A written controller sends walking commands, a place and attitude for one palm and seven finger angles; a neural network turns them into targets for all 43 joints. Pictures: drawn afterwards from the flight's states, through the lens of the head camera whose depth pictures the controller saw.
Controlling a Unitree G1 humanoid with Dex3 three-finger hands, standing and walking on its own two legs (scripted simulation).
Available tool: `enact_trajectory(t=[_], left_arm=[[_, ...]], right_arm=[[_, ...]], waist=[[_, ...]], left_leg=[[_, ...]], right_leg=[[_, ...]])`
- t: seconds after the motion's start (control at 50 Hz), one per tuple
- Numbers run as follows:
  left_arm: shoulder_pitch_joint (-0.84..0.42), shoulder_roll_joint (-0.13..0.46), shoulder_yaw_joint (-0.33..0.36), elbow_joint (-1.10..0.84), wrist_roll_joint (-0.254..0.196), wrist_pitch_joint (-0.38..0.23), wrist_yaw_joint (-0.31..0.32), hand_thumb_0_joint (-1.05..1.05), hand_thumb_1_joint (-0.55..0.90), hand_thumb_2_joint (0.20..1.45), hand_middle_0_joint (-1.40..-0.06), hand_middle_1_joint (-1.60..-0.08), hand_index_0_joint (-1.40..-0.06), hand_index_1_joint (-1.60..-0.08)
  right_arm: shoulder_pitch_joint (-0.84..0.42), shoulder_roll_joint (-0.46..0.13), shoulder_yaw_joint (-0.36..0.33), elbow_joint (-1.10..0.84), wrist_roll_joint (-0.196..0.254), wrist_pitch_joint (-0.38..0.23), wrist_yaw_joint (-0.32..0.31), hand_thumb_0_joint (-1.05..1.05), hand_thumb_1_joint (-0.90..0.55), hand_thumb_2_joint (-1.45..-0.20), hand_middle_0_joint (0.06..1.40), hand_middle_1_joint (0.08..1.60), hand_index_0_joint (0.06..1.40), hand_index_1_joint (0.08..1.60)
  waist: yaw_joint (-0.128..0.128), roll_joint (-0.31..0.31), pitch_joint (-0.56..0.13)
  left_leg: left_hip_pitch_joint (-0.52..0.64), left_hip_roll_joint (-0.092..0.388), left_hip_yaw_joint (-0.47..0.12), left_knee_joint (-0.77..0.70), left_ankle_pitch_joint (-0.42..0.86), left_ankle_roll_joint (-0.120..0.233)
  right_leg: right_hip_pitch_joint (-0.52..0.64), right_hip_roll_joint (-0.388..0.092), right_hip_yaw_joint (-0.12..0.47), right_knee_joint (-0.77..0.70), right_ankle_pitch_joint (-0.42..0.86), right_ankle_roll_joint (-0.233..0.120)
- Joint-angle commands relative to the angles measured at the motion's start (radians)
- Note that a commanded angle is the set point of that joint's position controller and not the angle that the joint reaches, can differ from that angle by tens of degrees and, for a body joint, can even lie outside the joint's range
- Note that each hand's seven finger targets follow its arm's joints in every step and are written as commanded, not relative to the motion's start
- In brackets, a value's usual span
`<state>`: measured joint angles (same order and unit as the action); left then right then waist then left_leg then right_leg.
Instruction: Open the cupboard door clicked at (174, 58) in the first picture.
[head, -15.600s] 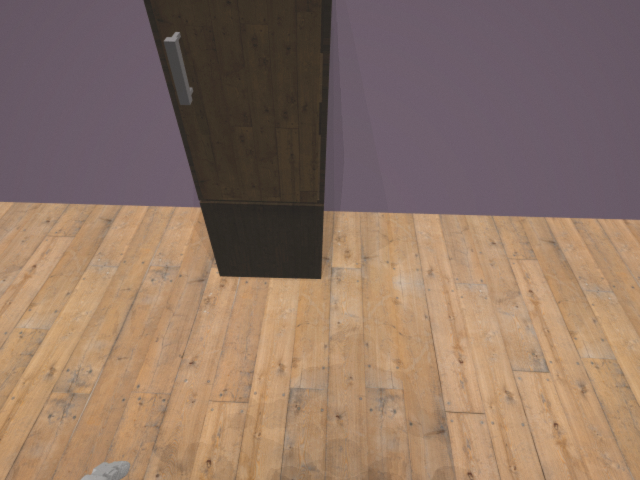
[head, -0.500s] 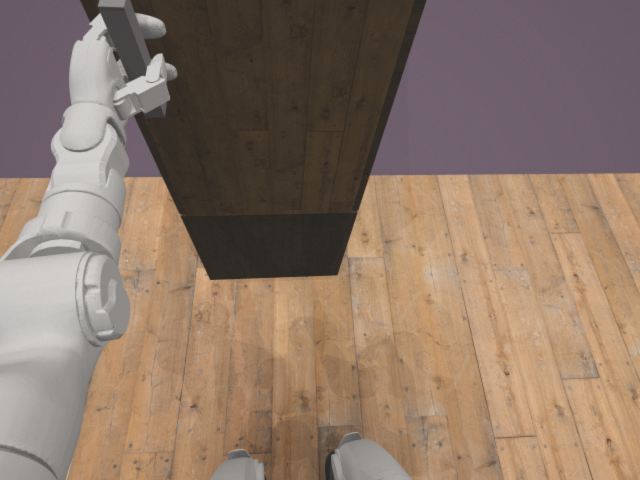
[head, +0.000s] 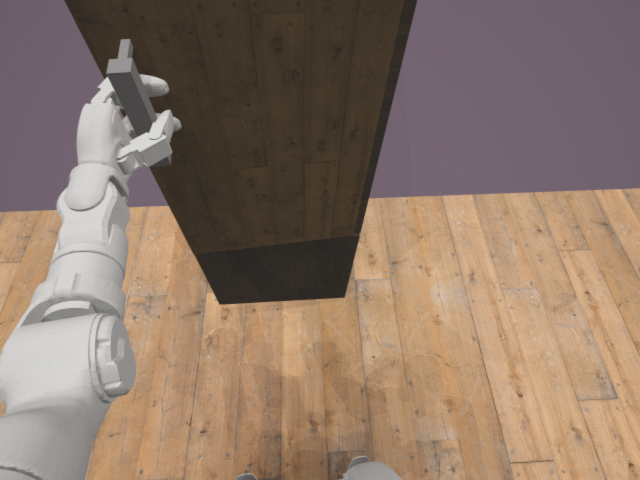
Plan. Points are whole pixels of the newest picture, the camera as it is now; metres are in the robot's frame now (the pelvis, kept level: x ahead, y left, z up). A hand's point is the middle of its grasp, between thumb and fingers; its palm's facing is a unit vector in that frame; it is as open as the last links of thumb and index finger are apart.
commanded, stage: pull the door open along its arc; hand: left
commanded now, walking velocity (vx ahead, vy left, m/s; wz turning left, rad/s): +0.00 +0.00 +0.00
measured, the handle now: (145, 106) +0.56 +0.16 +0.12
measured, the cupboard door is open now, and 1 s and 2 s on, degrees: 5 47 49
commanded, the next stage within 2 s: open thumb and fingers to let go in 0.68 s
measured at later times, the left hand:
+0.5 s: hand (239, 245) +0.35 +0.05 +0.12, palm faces +0.32 -0.95 +0.05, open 6.4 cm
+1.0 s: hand (277, 275) +0.31 +0.02 +0.12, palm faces +0.32 -0.95 -0.04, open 7.0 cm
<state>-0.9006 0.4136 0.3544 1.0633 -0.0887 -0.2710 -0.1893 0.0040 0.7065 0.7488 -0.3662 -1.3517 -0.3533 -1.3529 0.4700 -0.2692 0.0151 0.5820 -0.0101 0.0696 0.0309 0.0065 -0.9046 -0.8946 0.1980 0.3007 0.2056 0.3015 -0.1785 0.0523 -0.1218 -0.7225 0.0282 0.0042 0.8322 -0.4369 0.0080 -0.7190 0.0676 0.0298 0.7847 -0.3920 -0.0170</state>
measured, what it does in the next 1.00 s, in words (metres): stands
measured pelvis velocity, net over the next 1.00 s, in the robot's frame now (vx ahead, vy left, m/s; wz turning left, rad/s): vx -0.01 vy -0.04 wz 0.09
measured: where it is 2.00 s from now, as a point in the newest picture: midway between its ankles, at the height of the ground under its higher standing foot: outside the picture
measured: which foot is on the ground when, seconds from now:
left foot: down 0.00-1.00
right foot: down 0.00-1.00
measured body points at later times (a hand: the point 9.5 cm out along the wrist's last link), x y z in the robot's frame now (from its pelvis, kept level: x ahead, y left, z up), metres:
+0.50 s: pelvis +0.00 -0.01 +0.01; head +0.01 -0.03 +0.46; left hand +0.33 +0.10 +0.12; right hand +0.17 -0.22 -0.09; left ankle -0.03 +0.11 -0.70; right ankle -0.02 -0.11 -0.70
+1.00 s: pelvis -0.01 -0.04 +0.02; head +0.00 -0.07 +0.47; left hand +0.29 +0.06 +0.12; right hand +0.18 -0.24 -0.09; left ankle -0.03 +0.11 -0.70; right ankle -0.02 -0.11 -0.70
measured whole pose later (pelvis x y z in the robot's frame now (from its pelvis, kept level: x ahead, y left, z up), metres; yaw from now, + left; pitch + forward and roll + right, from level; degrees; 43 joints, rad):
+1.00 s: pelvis -0.01 -0.04 +0.02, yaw +5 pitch +3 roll +1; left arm -0.12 -0.12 -0.26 0.14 0.03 0.05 0.56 0.01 0.49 0.72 -0.36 -1.30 -0.38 -1.32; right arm 0.16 -0.18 0.00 0.61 -0.05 0.12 0.02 0.01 -0.91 -0.90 0.19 0.30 0.20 0.30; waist -0.02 0.05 -0.06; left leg -0.35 0.00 -0.07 0.64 -0.35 -0.04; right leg -0.35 0.04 -0.05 0.67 -0.38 -0.07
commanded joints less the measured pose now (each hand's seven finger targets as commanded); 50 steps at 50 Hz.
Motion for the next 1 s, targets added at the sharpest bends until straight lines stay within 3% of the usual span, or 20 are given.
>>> enact_trajectory(t=[0.0,0.12,0.14,0.16,0.18,0.26,0.3,0.4,0.44,0.48,0.52,0.6,0.62,0.68,0.74,0.76,0.8,0.84,0.92,0.98], left_arm=[[-0.123,0.203,0.027,-0.313,-0.046,-0.046,-0.016,0.000,0.900,0.900,-0.400,-1.350,-0.400,-1.350],[0.177,0.078,-0.040,-0.596,-0.088,-0.009,0.002,0.000,0.900,0.900,-0.400,-1.350,-0.400,-1.350],[0.183,0.036,0.053,-0.686,-0.144,0.005,0.116,0.000,0.900,0.900,-0.400,-1.350,-0.400,-1.350],[0.237,-0.055,-0.027,-0.711,-0.127,0.026,0.178,0.000,0.900,0.900,-0.400,-1.350,-0.400,-1.350],[0.260,-0.112,-0.046,-0.760,-0.129,0.036,0.237,0.000,0.900,0.900,-0.400,-1.350,-0.400,-1.350],[0.388,-0.232,-0.137,-0.925,-0.051,0.078,0.428,0.000,0.900,0.900,-0.400,-1.350,-0.400,-1.350],[0.411,-0.308,-0.214,-1.016,0.003,0.100,0.515,0.000,0.900,0.900,-0.400,-1.350,-0.400,-1.350],[0.473,-0.479,-0.384,-1.101,0.113,0.185,0.702,0.000,0.900,0.900,-0.400,-1.350,-0.400,-1.350],[0.494,-0.502,-0.419,-1.117,0.160,0.214,0.758,0.000,0.900,0.900,-0.400,-1.350,-0.400,-1.350],[0.510,-0.541,-0.477,-1.121,0.197,0.232,0.781,0.000,0.900,0.900,-0.400,-1.350,-0.400,-1.350],[0.565,-0.599,-0.547,-1.164,0.212,0.240,0.785,0.000,0.900,0.900,-0.400,-1.350,-0.400,-1.350],[0.746,-0.669,-0.621,-1.261,0.157,0.260,0.761,0.000,0.900,0.900,-0.400,-1.350,-0.400,-1.350],[0.787,-0.676,-0.633,-1.306,0.147,0.267,0.757,0.000,0.900,0.900,-0.400,-1.350,-0.400,-1.350],[0.685,-0.684,-0.654,-1.277,0.147,0.281,0.775,0.000,0.900,0.900,-0.400,-1.350,-0.400,-1.350],[0.579,-0.658,-0.608,-1.193,0.151,0.286,0.811,0.000,0.900,0.900,-0.400,-1.350,-0.400,-1.350],[0.468,-0.629,-0.583,-1.161,0.154,0.281,0.823,0.000,0.900,0.900,-0.400,-1.350,-0.400,-1.350],[0.481,-0.616,-0.558,-1.135,0.155,0.275,0.828,0.000,0.760,0.840,-0.390,-1.335,-0.390,-1.335],[0.547,-0.614,-0.549,-1.145,0.149,0.267,0.812,0.000,0.620,0.780,-0.380,-1.320,-0.380,-1.320],[0.586,-0.648,-0.595,-1.169,0.152,0.242,0.772,0.000,0.340,0.660,-0.360,-1.290,-0.360,-1.290],[0.591,-0.647,-0.611,-1.178,0.158,0.227,0.754,0.000,0.130,0.570,-0.345,-1.268,-0.345,-1.268]], right_arm=[[0.081,-0.152,-0.059,-0.117,0.018,-0.025,-0.011,0.000,-0.900,-0.900,0.200,0.300,0.200,0.300],[-0.012,-0.125,-0.062,-0.165,0.037,-0.041,-0.002,0.000,-0.900,-0.900,0.200,0.300,0.200,0.300],[-0.047,-0.098,-0.061,-0.172,0.037,-0.051,0.002,0.000,-0.900,-0.900,0.200,0.300,0.200,0.300],[-0.068,-0.093,-0.059,-0.170,0.035,-0.060,0.008,0.000,-0.900,-0.900,0.200,0.300,0.200,0.300],[-0.085,-0.086,-0.060,-0.172,0.038,-0.070,0.013,0.000,-0.900,-0.900,0.200,0.300,0.200,0.300],[-0.135,-0.073,-0.066,-0.166,0.015,-0.070,0.025,0.000,-0.900,-0.900,0.200,0.300,0.200,0.300],[-0.169,-0.056,-0.063,-0.171,0.000,-0.065,0.028,0.000,-0.900,-0.900,0.200,0.300,0.200,0.300],[-0.274,-0.033,-0.053,-0.172,-0.023,-0.036,0.021,0.000,-0.900,-0.900,0.200,0.300,0.200,0.300],[-0.307,-0.025,-0.050,-0.174,-0.032,-0.025,0.015,0.000,-0.900,-0.900,0.200,0.300,0.200,0.300],[-0.328,-0.019,-0.050,-0.167,-0.035,-0.010,0.008,0.000,-0.900,-0.900,0.200,0.300,0.200,0.300],[-0.353,-0.006,-0.047,-0.176,-0.034,-0.001,0.007,0.000,-0.900,-0.900,0.200,0.300,0.200,0.300],[-0.401,0.016,-0.037,-0.191,-0.022,0.009,0.010,0.000,-0.900,-0.900,0.200,0.300,0.200,0.300],[-0.415,0.021,-0.034,-0.198,-0.021,0.009,0.012,0.000,-0.900,-0.900,0.200,0.300,0.200,0.300],[-0.441,0.024,-0.022,-0.172,-0.021,0.007,0.007,0.000,-0.900,-0.900,0.200,0.300,0.200,0.300],[-0.467,0.029,-0.016,-0.141,-0.030,0.000,-0.001,0.000,-0.900,-0.900,0.200,0.300,0.200,0.300],[-0.465,0.024,-0.013,-0.123,-0.033,-0.002,-0.008,0.000,-0.900,-0.900,0.200,0.300,0.200,0.300],[-0.462,0.029,-0.019,-0.119,-0.039,-0.007,-0.015,0.000,-0.900,-0.900,0.200,0.300,0.200,0.300],[-0.452,0.030,-0.023,-0.127,-0.040,-0.003,-0.018,0.000,-0.900,-0.900,0.200,0.300,0.200,0.300],[-0.417,0.027,-0.029,-0.133,-0.033,0.004,-0.016,0.000,-0.900,-0.900,0.200,0.300,0.200,0.300],[-0.416,0.022,-0.034,-0.136,-0.030,0.006,-0.017,0.000,-0.900,-0.900,0.200,0.300,0.200,0.300]], waist=[[0.097,-0.022,-0.466],[0.143,-0.036,-0.413],[0.198,-0.033,-0.407],[0.177,-0.029,-0.367],[0.176,-0.048,-0.334],[0.176,-0.101,-0.325],[0.178,-0.068,-0.337],[0.161,-0.102,-0.240],[0.168,-0.116,-0.226],[0.154,-0.157,-0.203],[0.163,-0.134,-0.214],[0.180,-0.155,-0.202],[0.187,-0.132,-0.195],[0.165,-0.152,-0.102],[0.165,-0.138,-0.062],[0.151,-0.156,-0.059],[0.171,-0.182,-0.099],[0.190,-0.188,-0.177],[0.188,-0.177,-0.232],[0.176,-0.195,-0.198]], left_leg=[[0.227,-0.035,0.026,-0.059,0.577,0.037],[0.273,-0.033,0.043,-0.098,0.601,0.037],[0.272,-0.034,0.044,-0.106,0.598,0.022],[0.290,-0.035,0.045,-0.117,0.574,0.014],[0.299,-0.032,0.039,-0.119,0.574,0.010],[0.325,-0.030,0.037,-0.126,0.565,0.000],[0.352,-0.029,0.036,-0.127,0.582,-0.002],[0.365,-0.021,0.022,-0.152,0.451,-0.005],[0.362,-0.025,0.018,-0.161,0.402,-0.005],[0.382,-0.022,0.012,-0.164,0.384,-0.001],[0.405,-0.025,0.012,-0.168,0.386,-0.001],[0.440,-0.031,0.008,-0.175,0.395,-0.004],[0.448,-0.035,0.012,-0.174,0.387,-0.005],[0.439,-0.042,-0.001,-0.170,0.328,-0.004],[0.424,-0.054,-0.008,-0.166,0.280,-0.003],[0.412,-0.058,-0.015,-0.163,0.268,0.001],[0.416,-0.063,-0.015,-0.166,0.268,0.001],[0.419,-0.068,-0.010,-0.176,0.308,0.001],[0.437,-0.057,-0.007,-0.193,0.369,0.000],[0.435,-0.053,-0.010,-0.188,0.370,0.002]], right_leg=[[0.413,-0.014,-0.035,-0.039,0.728,-0.004],[0.469,-0.029,-0.033,-0.058,0.774,0.000],[0.466,-0.022,-0.052,-0.075,0.735,0.006],[0.445,-0.016,-0.061,-0.082,0.690,0.007],[0.421,-0.013,-0.075,-0.093,0.647,0.006],[0.448,-0.024,-0.078,-0.088,0.653,0.007],[0.453,-0.034,-0.077,-0.083,0.647,0.004],[0.415,-0.050,-0.077,-0.127,0.497,0.000],[0.424,-0.058,-0.070,-0.144,0.446,-0.003],[0.421,-0.061,-0.066,-0.167,0.430,-0.005],[0.441,-0.066,-0.064,-0.170,0.441,-0.010],[0.518,-0.086,-0.054,-0.200,0.549,0.002],[0.527,-0.091,-0.047,-0.212,0.559,0.005],[0.478,-0.101,-0.028,-0.265,0.451,0.008],[0.438,-0.112,-0.009,-0.294,0.354,0.010],[0.417,-0.116,-0.002,-0.295,0.331,0.014],[0.448,-0.123,0.016,-0.303,0.340,0.021],[0.512,-0.128,0.018,-0.277,0.458,0.026],[0.549,-0.116,-0.015,-0.220,0.594,0.023],[0.534,-0.115,-0.018,-0.226,0.596,0.023]])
